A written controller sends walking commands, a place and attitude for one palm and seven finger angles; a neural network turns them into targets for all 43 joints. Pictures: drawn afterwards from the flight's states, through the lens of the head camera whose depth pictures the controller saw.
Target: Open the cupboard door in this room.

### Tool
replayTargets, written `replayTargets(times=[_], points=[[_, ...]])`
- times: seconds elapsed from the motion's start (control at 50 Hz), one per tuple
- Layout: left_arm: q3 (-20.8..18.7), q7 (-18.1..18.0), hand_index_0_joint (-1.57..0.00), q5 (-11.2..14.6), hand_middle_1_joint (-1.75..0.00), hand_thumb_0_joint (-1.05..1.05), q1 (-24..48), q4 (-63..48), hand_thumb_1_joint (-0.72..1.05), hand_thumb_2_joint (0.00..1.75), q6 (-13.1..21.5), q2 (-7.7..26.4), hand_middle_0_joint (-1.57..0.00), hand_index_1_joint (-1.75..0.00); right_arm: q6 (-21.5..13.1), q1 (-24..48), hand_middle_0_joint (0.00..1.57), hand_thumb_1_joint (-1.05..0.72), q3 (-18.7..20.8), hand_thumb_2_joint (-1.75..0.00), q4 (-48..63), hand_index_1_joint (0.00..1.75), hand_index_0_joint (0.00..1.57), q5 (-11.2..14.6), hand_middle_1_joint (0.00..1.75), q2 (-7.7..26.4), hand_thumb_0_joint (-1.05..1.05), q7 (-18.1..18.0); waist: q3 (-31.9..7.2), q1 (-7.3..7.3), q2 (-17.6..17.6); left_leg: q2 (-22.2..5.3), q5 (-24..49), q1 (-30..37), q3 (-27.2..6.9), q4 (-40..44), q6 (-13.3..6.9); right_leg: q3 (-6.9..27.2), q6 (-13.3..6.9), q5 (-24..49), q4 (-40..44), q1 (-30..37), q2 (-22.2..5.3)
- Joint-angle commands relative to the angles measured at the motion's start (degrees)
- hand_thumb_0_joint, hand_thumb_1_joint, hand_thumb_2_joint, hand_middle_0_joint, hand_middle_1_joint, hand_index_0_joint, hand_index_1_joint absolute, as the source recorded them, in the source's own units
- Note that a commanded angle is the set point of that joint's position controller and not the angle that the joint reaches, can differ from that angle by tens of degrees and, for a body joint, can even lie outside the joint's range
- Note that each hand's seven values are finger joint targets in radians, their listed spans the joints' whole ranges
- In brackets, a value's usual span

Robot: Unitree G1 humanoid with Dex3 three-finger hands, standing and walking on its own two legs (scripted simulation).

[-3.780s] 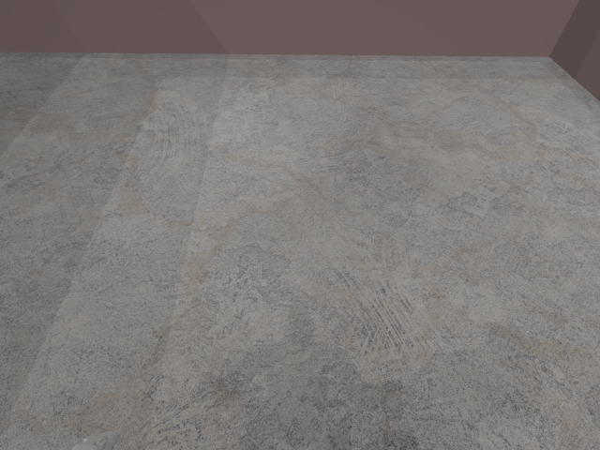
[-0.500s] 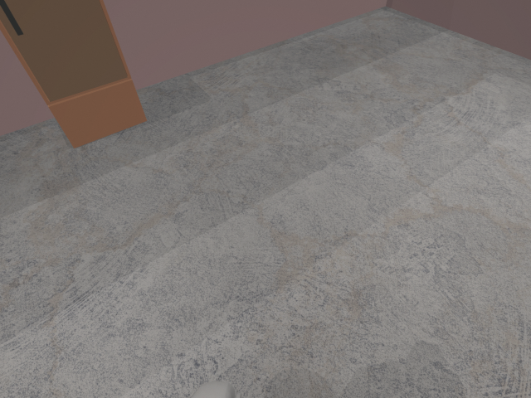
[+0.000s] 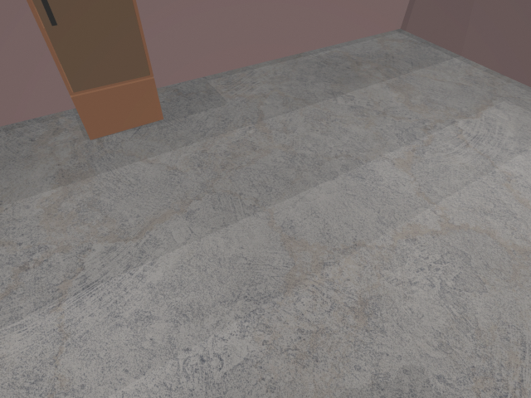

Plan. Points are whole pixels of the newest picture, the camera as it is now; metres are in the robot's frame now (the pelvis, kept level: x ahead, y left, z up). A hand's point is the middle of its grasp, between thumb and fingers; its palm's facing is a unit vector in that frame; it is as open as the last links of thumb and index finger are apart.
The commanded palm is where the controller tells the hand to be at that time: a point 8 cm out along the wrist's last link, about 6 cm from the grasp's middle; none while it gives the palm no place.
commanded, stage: stand and wait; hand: left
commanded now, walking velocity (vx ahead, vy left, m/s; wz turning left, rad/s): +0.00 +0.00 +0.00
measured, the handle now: (45, 4) +1.55 +1.09 -0.02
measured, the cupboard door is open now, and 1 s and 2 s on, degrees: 0 0 0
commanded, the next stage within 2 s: turn or walk to find it in 0.14 s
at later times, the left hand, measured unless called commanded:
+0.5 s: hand out of the picture +0.00 +0.18 -0.19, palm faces +0.14 -0.97 -0.19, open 7.4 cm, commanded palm none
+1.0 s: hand out of the picture -0.02 +0.17 -0.14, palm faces +0.36 -0.89 -0.30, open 7.4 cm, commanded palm none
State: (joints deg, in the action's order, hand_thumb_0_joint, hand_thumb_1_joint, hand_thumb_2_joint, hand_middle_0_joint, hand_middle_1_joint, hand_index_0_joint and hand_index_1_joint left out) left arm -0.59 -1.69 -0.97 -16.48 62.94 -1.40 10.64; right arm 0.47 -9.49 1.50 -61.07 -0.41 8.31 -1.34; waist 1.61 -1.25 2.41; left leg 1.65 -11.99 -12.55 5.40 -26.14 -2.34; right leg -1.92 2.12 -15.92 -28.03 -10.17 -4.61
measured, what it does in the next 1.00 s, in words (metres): steps on the spot, turning left: right foot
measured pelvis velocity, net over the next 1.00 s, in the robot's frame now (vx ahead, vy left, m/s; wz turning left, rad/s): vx -0.02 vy -0.05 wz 0.37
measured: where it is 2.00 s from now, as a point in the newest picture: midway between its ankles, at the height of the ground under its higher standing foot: outside the picture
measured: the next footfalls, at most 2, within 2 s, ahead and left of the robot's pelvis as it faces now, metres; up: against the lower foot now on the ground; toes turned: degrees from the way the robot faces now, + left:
right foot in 0.84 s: +0.02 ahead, -0.14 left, +0.00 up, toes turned +14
left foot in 1.22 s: -0.06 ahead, +0.10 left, +0.00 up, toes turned +27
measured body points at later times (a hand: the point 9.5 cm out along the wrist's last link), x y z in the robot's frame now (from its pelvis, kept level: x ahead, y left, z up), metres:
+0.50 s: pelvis -0.02 +0.00 -0.01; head +0.00 +0.02 +0.44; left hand -0.01 +0.23 -0.18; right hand -0.05 -0.23 -0.16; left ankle +0.02 +0.10 -0.74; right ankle -0.01 -0.13 -0.73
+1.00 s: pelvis -0.02 -0.05 +0.00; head +0.01 -0.07 +0.45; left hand -0.04 +0.22 -0.12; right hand +0.14 -0.28 -0.15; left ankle -0.06 +0.09 -0.66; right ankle -0.02 -0.15 -0.74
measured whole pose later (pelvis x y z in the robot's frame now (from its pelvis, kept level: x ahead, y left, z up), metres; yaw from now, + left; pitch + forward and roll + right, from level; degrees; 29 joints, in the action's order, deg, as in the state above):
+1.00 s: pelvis -0.02 -0.05 +0.00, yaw +21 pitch +0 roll +2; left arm -2.1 -1.6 -1.2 -12.0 51.9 -0.9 10.8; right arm 4.2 -10.3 5.8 -53.1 -1.5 16.2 1.0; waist 3.3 1.5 -2.3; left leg 1.4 -20.5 -31.3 -2.1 -63.0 2.6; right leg -6.5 -1.5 -18.4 -28.1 -9.7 -2.7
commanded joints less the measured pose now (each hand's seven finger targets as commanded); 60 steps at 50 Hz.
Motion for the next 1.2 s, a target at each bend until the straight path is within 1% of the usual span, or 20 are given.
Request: replayTargets(times=[0.0,0.04,0.2,0.36,0.4,0.44,0.46,0.48,0.5,0.6,0.68,0.76,0.78,0.82,0.86,0.92,1.0,1.1,1.14,1.18], points=[[-0.3,-0.4,-0.20,-0.1,-0.30,0.00,-2.5,-0.3,0.90,0.90,1.9,5.1,-0.20,-0.30,-0.7,-3.9,0.20,-0.90,0.9,-0.90,0.5,0.30,0.20,0.2,0.30,5.3,0.00,0.2,0.7,1.89,0.2,-6.4,0.7,2.5,-7.3,5.9,1.4,5.4,-2.7,4.6,9.4,-3.4,-4.8],[-0.1,-0.3,-0.20,0.0,-0.30,0.00,-1.2,-0.4,0.90,0.90,2.0,4.3,-0.20,-0.30,-0.5,-5.6,0.20,-0.90,0.8,-0.90,-0.5,0.30,0.20,-0.1,0.30,5.6,0.00,0.1,2.9,2.33,4.8,-6.4,0.5,4.1,-6.6,5.8,1.5,5.7,-2.9,-1.0,10.9,-7.2,-4.0],[-1.3,-0.7,-0.20,0.4,-0.30,0.00,-2.3,-0.6,0.90,0.90,1.1,4.6,-0.20,-0.30,-0.1,-7.9,0.20,-0.90,0.5,-0.90,-1.9,0.30,0.20,-0.3,0.30,5.8,0.00,0.2,4.8,0.89,-2.8,-6.6,-3.5,-3.6,-8.5,6.6,1.1,3.4,-2.6,-4.0,8.4,-4.2,-3.3],[-4.0,-0.8,-0.20,-0.2,-0.30,0.00,2.2,-6.4,0.90,0.90,0.3,7.8,-0.20,-0.30,1.8,-11.0,0.20,-0.90,2.2,-0.90,2.0,0.30,0.20,-1.0,0.30,4.6,0.00,0.7,1.9,1.85,6.0,-3.8,-6.3,-6.6,-4.4,-12.4,2.2,7.0,-8.0,-13.3,11.4,-10.4,-13.6],[-4.3,-0.8,-0.20,-0.4,-0.30,0.00,4.1,-7.7,0.90,0.90,0.3,7.6,-0.20,-0.30,1.6,-11.8,0.20,-0.90,2.5,-0.90,2.9,0.30,0.20,-0.9,0.30,4.4,0.00,1.0,1.1,2.71,3.3,-4.9,-5.2,-5.4,-4.4,-11.8,2.3,4.0,-7.7,-8.4,7.2,-11.2,-13.6],[-4.4,-0.5,-0.20,-0.1,-0.30,0.00,4.1,-8.6,0.90,0.90,-0.2,6.1,-0.20,-0.30,1.1,-13.2,0.20,-0.90,2.8,-0.90,3.7,0.30,0.20,-1.2,0.30,6.5,0.00,1.1,1.6,3.24,-8.5,-9.2,-1.5,-5.7,-13.7,-0.7,0.1,-3.8,-3.4,-10.5,-4.5,-13.6,-6.7],[-4.3,-0.4,-0.20,0.3,-0.30,0.00,4.3,-9.3,0.90,0.90,-0.5,4.4,-0.20,-0.30,0.9,-13.9,0.20,-0.90,3.5,-0.90,4.2,0.30,0.20,-1.7,0.30,9.6,0.00,0.9,2.7,3.85,-18.2,-15.1,-8.7,-8.4,-26.8,10.2,-3.0,-7.3,-0.7,-14.3,-16.2,-15.0,0.6],[-4.2,-0.4,-0.20,-0.1,-0.30,0.00,5.2,-10.0,0.90,0.90,-0.8,4.0,-0.20,-0.30,0.5,-14.4,0.20,-0.90,4.0,-0.90,4.3,0.30,0.20,-1.6,0.30,11.3,0.00,0.5,1.7,4.41,-20.7,-18.4,-11.8,-7.3,-34.7,16.0,-6.1,-3.9,-0.6,-16.4,-28.0,-17.0,2.3],[-4.1,-0.2,-0.20,-0.3,-0.30,0.00,5.1,-10.1,0.90,0.90,-0.6,4.0,-0.20,-0.30,0.2,-13.3,0.20,-0.90,4.0,-0.90,4.6,0.30,0.20,-1.3,0.30,11.7,0.00,0.1,0.2,3.47,-17.2,-18.9,-11.7,-5.7,-35.6,15.5,-7.4,0.1,-1.0,-14.9,-33.5,-19.3,0.9],[-3.9,0.4,-0.20,0.1,-0.30,0.00,6.7,-11.2,0.90,0.90,0.3,3.7,-0.20,-0.30,-0.2,-9.2,0.20,-0.90,4.1,-0.90,6.7,0.30,0.20,-1.3,0.30,11.9,0.00,-0.1,-5.0,3.27,-8.3,-14.5,3.3,0.7,-27.1,10.0,-7.8,1.0,0.3,-11.8,-27.7,-17.6,1.5],[-3.8,0.3,-0.20,0.4,-0.30,0.00,7.0,-13.1,0.90,0.90,0.0,3.7,-0.20,-0.30,0.6,-8.5,0.20,-0.90,4.7,-0.90,8.0,0.30,0.20,-1.4,0.30,13.5,0.00,0.3,-5.5,3.75,-10.4,-13.3,6.0,1.7,-28.5,9.7,-7.4,1.1,0.4,-11.9,-19.1,-13.7,3.2],[-4.2,0.1,-0.20,0.5,-0.30,0.00,0.7,-12.9,0.90,0.90,0.0,5.4,-0.20,-0.30,1.3,-4.0,0.20,-0.90,5.5,-0.90,10.7,0.30,0.20,-1.3,0.30,14.0,0.00,1.1,-6.4,0.94,-11.0,-9.1,3.8,-3.8,-26.2,7.8,-3.7,-0.7,-0.3,-4.0,-0.6,-1.2,4.8],[-4.6,-0.1,-0.20,0.3,-0.30,0.00,-1.5,-12.6,0.90,0.90,0.3,7.0,-0.20,-0.30,1.6,-3.0,0.20,-0.90,5.5,-0.90,11.4,0.30,0.20,-1.0,0.30,13.0,0.00,1.4,-5.7,-0.18,-8.8,-6.4,-0.3,-9.6,-23.9,4.9,-1.0,0.1,-1.0,0.0,7.2,5.6,2.9],[-6.0,-0.6,-0.20,-1.1,-0.30,0.00,1.2,-15.0,0.90,0.90,0.7,15.6,-0.20,-0.30,1.7,-1.5,0.20,-0.90,5.0,-0.90,14.3,0.30,0.20,-0.9,0.30,8.8,0.00,1.9,-0.2,-0.74,13.0,3.8,-16.6,-26.2,-8.9,-22.2,4.7,24.2,-10.5,-8.9,18.1,4.8,-21.8],[-5.0,-0.6,-0.20,-0.4,-0.30,0.00,8.0,-16.8,0.90,0.90,1.4,11.9,-0.20,-0.30,2.8,-0.8,0.20,-0.90,5.5,-0.90,12.6,0.30,0.20,-1.5,0.30,11.3,0.00,2.2,4.1,2.20,7.2,-0.4,-13.3,-21.8,-11.1,-37.6,3.9,17.0,-10.1,-1.5,16.7,-7.3,-17.7],[-3.8,-0.3,-0.20,-0.4,-0.30,0.00,9.3,-16.7,0.90,0.90,2.4,9.0,-0.20,-0.30,2.8,-3.9,0.20,-0.90,4.7,-0.90,10.9,0.30,0.20,-1.2,0.30,9.9,0.00,2.6,2.6,4.18,5.0,-1.6,-7.8,-21.9,-8.0,-42.5,5.4,4.2,-8.7,20.7,9.6,-1.1,-11.9],[-3.7,-0.4,-0.20,-0.7,-0.30,0.00,0.0,-12.9,0.90,0.90,2.5,9.8,-0.20,-0.30,2.6,1.9,0.20,-0.90,3.4,-0.90,11.2,0.30,0.20,-0.7,0.30,8.9,0.00,2.1,-0.3,0.03,6.0,-2.0,-11.2,-19.5,-5.6,-33.7,5.9,3.4,-9.9,36.8,5.7,6.7,-12.5],[-3.4,-0.4,-0.20,-0.9,-0.30,0.00,-5.2,-8.8,0.90,0.90,2.1,11.5,-0.20,-0.30,1.9,5.3,0.20,-0.90,1.6,-0.90,9.9,0.30,0.20,-0.1,0.30,7.8,0.00,1.6,-2.8,-2.07,9.8,-1.3,-12.7,-11.1,-2.1,-16.1,4.9,3.9,-10.0,45.9,2.7,10.5,-11.6],[-3.3,-0.6,-0.20,-0.7,-0.30,0.00,-4.1,-7.7,0.90,0.90,2.0,11.5,-0.20,-0.30,1.3,3.1,0.20,-0.90,1.2,-0.90,8.3,0.30,0.20,-0.1,0.30,7.7,0.00,1.2,-3.9,-0.72,9.5,-1.1,-7.6,-5.2,-1.3,-6.3,4.3,3.2,-8.8,44.9,0.6,9.8,-10.6],[-2.9,-0.6,-0.20,0.2,-0.30,0.00,-2.5,-7.0,0.90,0.90,1.9,10.2,-0.20,-0.30,0.0,-1.5,0.20,-0.90,1.3,-0.90,5.7,0.30,0.20,-0.3,0.30,9.7,0.00,0.8,-6.8,1.77,6.0,-4.2,10.6,7.7,-2.6,6.0,2.9,0.3,-4.7,36.6,-5.2,4.6,-7.5]])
